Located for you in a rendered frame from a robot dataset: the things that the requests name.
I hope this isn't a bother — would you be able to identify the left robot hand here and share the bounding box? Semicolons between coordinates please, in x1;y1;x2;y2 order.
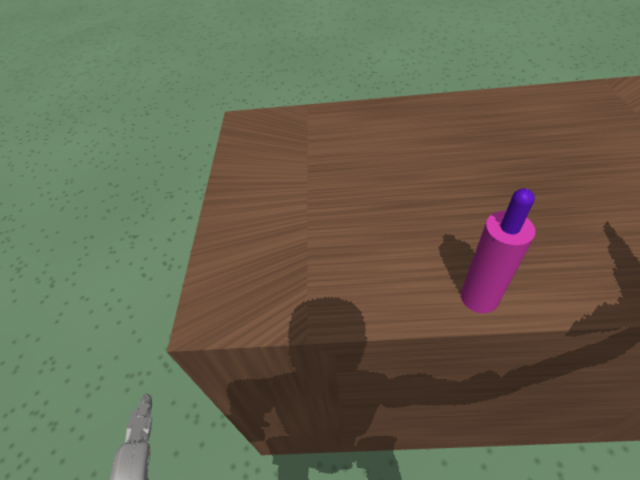
110;394;152;480

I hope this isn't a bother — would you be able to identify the bottle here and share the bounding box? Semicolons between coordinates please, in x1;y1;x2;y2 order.
461;188;535;313

